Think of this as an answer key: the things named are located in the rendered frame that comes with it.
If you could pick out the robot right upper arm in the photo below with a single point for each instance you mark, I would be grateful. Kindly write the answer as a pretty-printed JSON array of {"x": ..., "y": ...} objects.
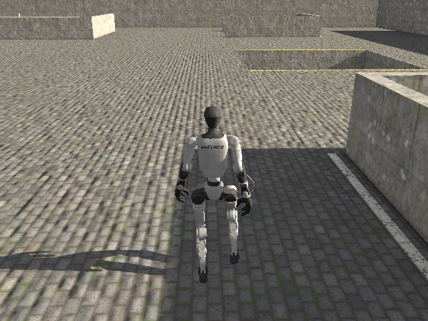
[{"x": 236, "y": 153}]

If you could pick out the robot right foot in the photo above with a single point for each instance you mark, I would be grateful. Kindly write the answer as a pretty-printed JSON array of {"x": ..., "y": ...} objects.
[{"x": 234, "y": 258}]

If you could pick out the right robot forearm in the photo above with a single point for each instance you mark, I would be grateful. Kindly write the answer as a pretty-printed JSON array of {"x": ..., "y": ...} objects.
[{"x": 242, "y": 178}]

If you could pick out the robot right hand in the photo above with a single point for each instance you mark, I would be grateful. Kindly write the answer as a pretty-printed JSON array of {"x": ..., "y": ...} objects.
[{"x": 247, "y": 207}]

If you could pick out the left robot forearm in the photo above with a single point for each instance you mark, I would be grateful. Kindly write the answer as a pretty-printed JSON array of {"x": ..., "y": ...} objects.
[{"x": 182, "y": 178}]

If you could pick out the robot left upper arm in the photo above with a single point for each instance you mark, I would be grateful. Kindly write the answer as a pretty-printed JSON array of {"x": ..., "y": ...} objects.
[{"x": 188, "y": 153}]

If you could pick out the robot left hand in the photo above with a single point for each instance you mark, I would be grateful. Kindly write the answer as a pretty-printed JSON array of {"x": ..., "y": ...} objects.
[{"x": 181, "y": 192}]

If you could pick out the left robot thigh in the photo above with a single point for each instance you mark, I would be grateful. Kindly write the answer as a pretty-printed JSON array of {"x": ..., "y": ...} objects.
[{"x": 198, "y": 201}]

